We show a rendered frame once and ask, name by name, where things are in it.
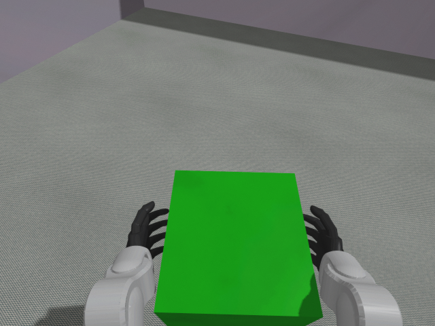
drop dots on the right robot forearm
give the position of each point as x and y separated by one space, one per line
352 294

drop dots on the left robot forearm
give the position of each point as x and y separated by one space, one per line
119 299

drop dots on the robot right hand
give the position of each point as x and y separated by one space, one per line
326 235

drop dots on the carton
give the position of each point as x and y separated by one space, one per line
236 253

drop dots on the robot left hand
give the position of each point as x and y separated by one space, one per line
141 230

